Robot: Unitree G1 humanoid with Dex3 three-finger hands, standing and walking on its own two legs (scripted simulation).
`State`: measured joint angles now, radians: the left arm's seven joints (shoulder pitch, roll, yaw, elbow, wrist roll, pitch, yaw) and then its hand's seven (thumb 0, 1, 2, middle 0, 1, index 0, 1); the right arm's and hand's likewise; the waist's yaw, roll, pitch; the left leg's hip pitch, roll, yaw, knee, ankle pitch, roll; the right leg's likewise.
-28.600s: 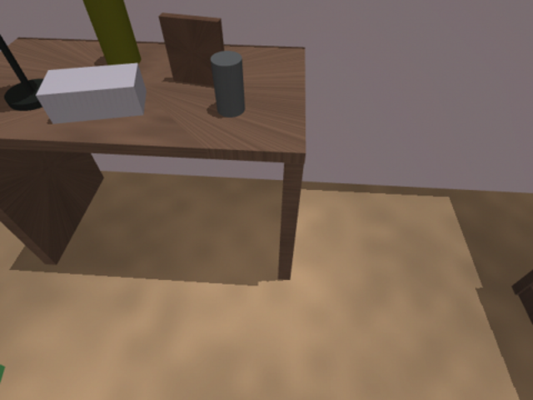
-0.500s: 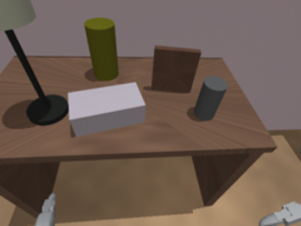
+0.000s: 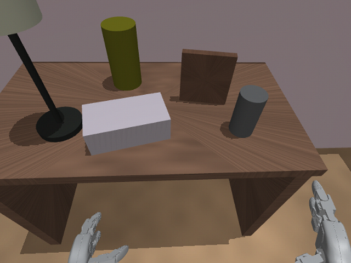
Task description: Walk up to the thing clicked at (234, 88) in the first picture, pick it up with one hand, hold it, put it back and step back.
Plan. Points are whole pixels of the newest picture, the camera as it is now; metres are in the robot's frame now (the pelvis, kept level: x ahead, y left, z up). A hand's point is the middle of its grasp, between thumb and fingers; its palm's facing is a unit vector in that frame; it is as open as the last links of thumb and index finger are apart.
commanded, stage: home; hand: right
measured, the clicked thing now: (246, 112) +0.52 -0.21 +0.03
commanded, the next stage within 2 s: none
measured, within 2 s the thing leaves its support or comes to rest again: neither
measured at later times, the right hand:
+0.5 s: hand (253, 240) +0.20 -0.18 -0.09, palm faces +0.09 +0.97 -0.24, open 17.4 cm
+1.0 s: hand out of the picture +0.11 -0.26 -0.14, palm faces -0.06 +0.92 -0.40, open 17.4 cm
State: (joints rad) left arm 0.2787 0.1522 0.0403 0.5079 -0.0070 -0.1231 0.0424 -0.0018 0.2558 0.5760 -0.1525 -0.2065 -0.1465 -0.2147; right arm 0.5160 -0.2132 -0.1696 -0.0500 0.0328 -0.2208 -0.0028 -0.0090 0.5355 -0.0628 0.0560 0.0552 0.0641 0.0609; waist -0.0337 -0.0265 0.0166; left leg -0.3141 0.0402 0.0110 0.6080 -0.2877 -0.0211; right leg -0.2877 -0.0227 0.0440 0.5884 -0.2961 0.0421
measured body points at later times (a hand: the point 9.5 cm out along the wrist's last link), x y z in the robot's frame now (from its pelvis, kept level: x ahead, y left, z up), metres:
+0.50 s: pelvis +0.01 +0.00 +0.00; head +0.04 +0.00 +0.45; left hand +0.15 +0.24 -0.10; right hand +0.19 -0.23 -0.07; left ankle +0.02 +0.13 -0.73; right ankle +0.01 -0.15 -0.73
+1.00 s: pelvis +0.02 +0.00 +0.00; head +0.01 +0.01 +0.45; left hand +0.10 +0.30 -0.12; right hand +0.11 -0.31 -0.11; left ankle +0.02 +0.13 -0.73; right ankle +0.01 -0.15 -0.73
